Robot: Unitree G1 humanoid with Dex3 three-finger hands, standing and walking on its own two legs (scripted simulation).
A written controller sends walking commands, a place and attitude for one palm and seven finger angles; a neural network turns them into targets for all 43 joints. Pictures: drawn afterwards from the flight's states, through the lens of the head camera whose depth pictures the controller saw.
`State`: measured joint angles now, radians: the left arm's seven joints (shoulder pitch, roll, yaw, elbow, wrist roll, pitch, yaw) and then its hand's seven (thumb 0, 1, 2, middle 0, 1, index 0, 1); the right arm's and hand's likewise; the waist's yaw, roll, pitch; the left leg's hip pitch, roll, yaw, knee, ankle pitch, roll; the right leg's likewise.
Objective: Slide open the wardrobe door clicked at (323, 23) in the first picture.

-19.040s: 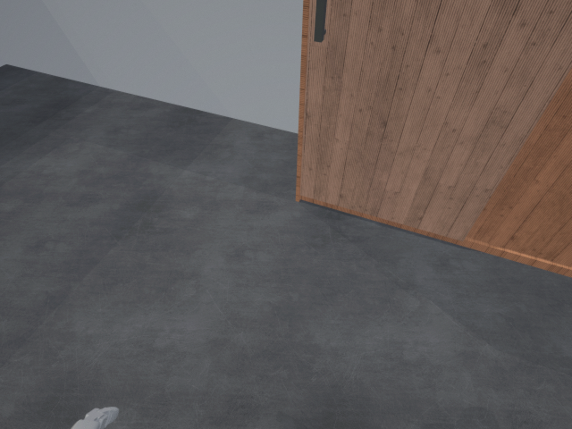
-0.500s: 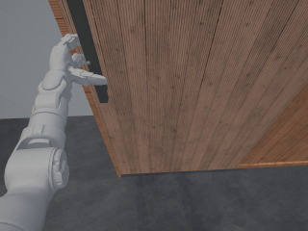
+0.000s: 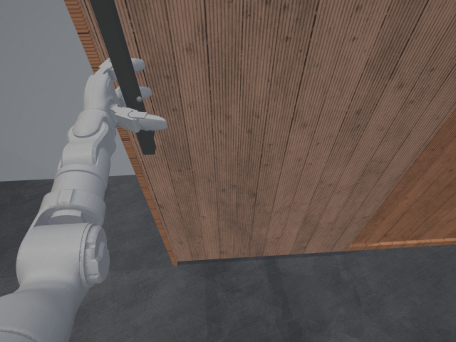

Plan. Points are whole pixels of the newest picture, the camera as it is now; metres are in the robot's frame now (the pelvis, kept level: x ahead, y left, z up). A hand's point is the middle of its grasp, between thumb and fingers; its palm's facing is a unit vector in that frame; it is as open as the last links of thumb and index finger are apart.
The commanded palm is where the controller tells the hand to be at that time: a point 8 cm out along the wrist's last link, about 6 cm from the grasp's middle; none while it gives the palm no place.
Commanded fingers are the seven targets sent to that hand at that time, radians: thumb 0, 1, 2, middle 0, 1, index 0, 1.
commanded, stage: slide the fingers in behind the handle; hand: left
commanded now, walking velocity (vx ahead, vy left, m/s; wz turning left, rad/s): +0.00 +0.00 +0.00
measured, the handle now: (131, 76) +0.52 +0.18 +0.20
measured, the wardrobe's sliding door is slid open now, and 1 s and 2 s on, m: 0.00 0.00 0.00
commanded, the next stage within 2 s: grip the handle and tug to test in 0.46 s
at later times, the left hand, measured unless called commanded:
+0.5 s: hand (140, 98) +0.47 +0.15 +0.20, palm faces +0.07 -1.00 +0.02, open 14.0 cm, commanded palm +0.45 +0.20 +0.20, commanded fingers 0.00 -0.50 0.30 -0.30 -1.20 -0.30 -1.20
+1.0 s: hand (138, 97) +0.47 +0.16 +0.19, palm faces +0.08 -1.00 +0.03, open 9.5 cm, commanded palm +0.45 +0.21 +0.20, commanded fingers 0.00 0.57 0.76 -0.41 -1.35 -0.41 -1.35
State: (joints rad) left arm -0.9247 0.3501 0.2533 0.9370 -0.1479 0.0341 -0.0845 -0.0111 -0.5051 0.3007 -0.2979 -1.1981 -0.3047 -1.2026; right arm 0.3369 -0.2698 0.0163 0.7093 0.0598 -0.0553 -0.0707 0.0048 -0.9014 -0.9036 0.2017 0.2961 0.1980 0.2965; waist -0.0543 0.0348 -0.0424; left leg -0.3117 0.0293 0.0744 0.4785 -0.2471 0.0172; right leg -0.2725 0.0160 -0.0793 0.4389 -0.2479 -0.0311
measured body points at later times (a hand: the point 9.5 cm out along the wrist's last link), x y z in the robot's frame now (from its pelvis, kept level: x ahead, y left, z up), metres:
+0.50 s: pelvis +0.00 +0.00 +0.00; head +0.02 -0.01 +0.45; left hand +0.46 +0.21 +0.20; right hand +0.07 -0.26 -0.12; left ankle +0.00 +0.11 -0.74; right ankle -0.02 -0.10 -0.74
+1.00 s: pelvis +0.00 +0.01 +0.00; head +0.02 +0.00 +0.45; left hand +0.46 +0.21 +0.19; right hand +0.06 -0.26 -0.12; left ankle +0.00 +0.11 -0.74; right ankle -0.02 -0.10 -0.74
